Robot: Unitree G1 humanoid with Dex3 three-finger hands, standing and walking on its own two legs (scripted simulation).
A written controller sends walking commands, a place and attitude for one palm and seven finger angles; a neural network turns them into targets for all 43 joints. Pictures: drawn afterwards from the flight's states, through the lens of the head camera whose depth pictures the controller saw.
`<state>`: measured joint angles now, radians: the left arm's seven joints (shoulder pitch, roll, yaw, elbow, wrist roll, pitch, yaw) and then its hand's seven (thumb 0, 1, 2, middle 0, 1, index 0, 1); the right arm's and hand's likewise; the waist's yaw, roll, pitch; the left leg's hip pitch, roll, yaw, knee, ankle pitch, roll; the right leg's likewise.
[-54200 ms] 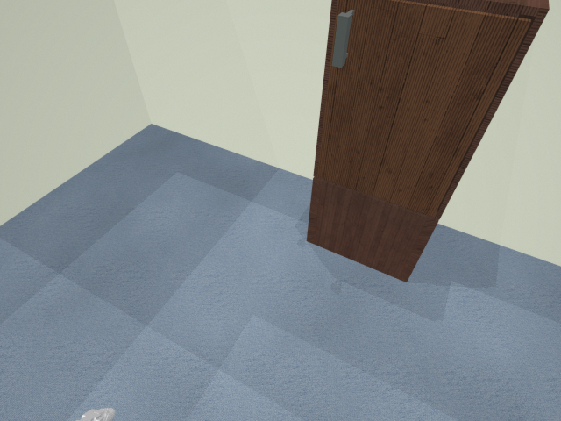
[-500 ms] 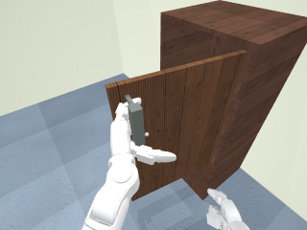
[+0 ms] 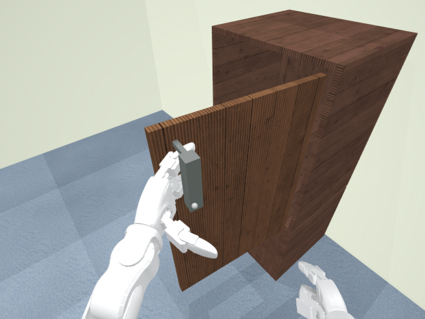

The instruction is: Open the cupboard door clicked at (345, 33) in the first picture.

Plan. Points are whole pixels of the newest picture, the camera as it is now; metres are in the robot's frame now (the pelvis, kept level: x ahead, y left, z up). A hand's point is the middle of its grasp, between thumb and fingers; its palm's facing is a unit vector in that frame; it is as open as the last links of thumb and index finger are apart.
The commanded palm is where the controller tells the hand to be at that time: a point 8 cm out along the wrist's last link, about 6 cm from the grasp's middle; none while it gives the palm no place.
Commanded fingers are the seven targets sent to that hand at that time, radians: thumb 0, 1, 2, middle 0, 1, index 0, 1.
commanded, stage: slide the hand sideways off the handle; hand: left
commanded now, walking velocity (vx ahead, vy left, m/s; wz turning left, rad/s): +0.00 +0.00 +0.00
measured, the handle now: (185, 174) +0.32 +0.08 +0.16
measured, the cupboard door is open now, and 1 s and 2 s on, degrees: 83 82 82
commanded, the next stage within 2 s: draw the hand back to the body in 0.82 s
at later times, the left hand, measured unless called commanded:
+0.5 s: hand (163, 223) +0.22 +0.10 +0.15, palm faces -0.06 -1.00 -0.06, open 16.2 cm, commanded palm +0.19 +0.16 +0.16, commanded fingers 0.00 -0.50 0.30 -0.15 -0.30 -0.15 -0.30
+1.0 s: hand (131, 237) +0.20 +0.14 +0.15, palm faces -0.04 -1.00 -0.08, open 16.3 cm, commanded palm +0.17 +0.19 +0.16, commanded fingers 0.00 -0.50 0.30 -0.15 -0.30 -0.15 -0.30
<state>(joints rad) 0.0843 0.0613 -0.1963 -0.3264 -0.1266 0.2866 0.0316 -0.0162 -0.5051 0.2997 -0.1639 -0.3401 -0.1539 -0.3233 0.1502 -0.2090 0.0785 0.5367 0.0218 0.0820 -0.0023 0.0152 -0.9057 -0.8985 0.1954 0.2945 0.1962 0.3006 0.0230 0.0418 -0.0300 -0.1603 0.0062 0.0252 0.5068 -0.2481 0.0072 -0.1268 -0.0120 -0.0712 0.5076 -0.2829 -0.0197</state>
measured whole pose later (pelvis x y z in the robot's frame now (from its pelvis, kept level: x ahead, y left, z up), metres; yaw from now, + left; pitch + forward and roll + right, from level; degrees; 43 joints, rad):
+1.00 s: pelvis +0.02 -0.02 +0.00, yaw +1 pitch -3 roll +0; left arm 0.48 0.24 0.15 -0.51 -0.30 0.09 -0.24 -0.02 -0.50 0.30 -0.15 -0.30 -0.15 -0.30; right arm 0.23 -0.25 0.06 0.55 0.05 -0.19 -0.06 0.02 -0.90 -0.90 0.20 0.29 0.20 0.30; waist 0.05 0.07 -0.05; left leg -0.21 0.04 -0.01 0.57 -0.30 -0.02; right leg -0.16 0.02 -0.10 0.53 -0.33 -0.04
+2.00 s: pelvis +0.04 +0.00 +0.01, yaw -1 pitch -3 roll +0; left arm 0.50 0.32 0.27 -0.41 -0.06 -0.09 0.12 0.00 0.38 0.68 -0.19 -0.30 -0.19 -0.30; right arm 0.20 -0.22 0.03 0.62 0.01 -0.10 -0.07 0.02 -0.90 -0.90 0.20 0.29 0.20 0.30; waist 0.06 0.06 0.01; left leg -0.11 0.01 0.04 0.44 -0.27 0.00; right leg -0.07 0.00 -0.05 0.42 -0.29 -0.02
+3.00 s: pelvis +0.00 +0.01 +0.00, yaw -2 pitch +0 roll -1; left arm 0.58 0.43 0.37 -0.50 -0.07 -0.10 0.12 0.01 0.89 0.90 -0.21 -0.30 -0.21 -0.30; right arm 0.17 -0.24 -0.01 0.55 0.03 0.02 -0.08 0.01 -0.91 -0.90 0.20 0.29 0.20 0.30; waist 0.01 0.01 0.06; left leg -0.28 0.02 0.06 0.50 -0.23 0.02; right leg -0.24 0.00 -0.04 0.47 -0.23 0.00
